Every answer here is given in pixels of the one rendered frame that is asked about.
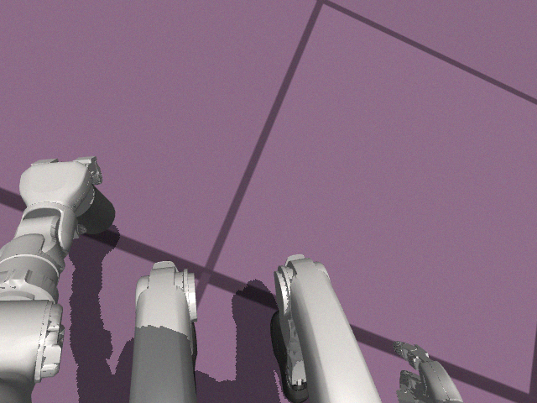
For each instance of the left robot arm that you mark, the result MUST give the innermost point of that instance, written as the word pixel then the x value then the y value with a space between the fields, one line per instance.
pixel 31 334

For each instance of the right robot hand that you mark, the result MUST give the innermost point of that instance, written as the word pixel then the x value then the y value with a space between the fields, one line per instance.
pixel 433 385

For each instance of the left robot hand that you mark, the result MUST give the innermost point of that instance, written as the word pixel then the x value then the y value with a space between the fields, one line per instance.
pixel 66 183

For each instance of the can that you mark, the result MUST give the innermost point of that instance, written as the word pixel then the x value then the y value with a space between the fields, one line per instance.
pixel 96 213

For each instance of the right robot foot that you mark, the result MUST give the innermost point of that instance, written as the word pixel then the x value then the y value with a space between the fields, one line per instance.
pixel 294 393

